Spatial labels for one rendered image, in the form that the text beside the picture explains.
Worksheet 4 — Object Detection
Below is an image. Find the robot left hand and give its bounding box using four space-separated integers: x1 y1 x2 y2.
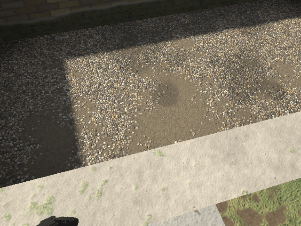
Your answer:
37 216 79 226

